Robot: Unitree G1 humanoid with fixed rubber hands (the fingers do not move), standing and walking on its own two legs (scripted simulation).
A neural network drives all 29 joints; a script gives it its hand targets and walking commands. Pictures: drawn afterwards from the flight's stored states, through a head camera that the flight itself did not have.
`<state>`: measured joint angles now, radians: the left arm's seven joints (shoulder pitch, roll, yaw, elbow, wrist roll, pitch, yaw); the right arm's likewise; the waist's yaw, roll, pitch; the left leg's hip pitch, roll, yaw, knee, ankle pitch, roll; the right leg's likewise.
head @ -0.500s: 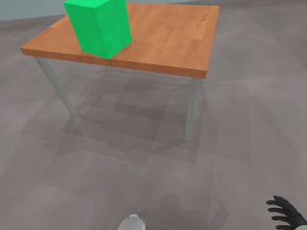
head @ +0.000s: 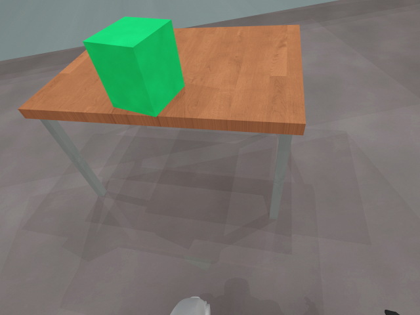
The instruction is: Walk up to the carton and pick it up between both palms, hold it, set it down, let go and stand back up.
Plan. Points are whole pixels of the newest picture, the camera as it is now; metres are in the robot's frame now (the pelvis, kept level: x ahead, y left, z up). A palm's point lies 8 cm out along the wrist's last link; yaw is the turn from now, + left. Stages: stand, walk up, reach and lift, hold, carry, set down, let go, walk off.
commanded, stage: walk up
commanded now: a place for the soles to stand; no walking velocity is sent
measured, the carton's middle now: (140, 66) +0.90 +0.27 +0.06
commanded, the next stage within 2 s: none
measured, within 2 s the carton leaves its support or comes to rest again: neither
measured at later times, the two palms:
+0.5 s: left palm (2, 295) +0.21 +0.49 -0.08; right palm out of the picture +0.12 -0.18 -0.12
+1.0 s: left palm out of the picture +0.32 +0.67 -0.10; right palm (238, 268) +0.25 -0.02 -0.12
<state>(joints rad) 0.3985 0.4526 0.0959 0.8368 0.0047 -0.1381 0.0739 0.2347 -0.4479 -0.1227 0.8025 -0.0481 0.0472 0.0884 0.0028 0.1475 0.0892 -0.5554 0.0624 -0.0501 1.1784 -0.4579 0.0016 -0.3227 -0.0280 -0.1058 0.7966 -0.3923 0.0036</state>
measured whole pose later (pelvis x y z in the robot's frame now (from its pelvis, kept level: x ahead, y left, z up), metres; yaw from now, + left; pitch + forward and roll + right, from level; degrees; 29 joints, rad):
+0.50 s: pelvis +0.11 +0.15 -0.02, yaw -4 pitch -5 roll -1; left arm 0.33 0.45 0.08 0.88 0.02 -0.14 0.06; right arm 0.29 -0.44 -0.13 0.80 -0.05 0.03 0.07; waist -0.08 0.05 0.11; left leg -0.42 0.06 0.12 0.99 -0.49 0.05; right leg -0.45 -0.01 -0.14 0.90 -0.36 -0.07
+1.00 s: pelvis +0.21 +0.32 -0.03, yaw -6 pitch -6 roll +1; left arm 0.28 0.50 0.09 0.90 0.02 -0.10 0.06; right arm 0.22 -0.43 -0.13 0.83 -0.03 0.00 0.07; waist -0.03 -0.01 0.10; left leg -0.49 0.06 0.10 1.03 -0.44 0.01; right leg -0.56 -0.07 0.02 1.35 -0.51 -0.04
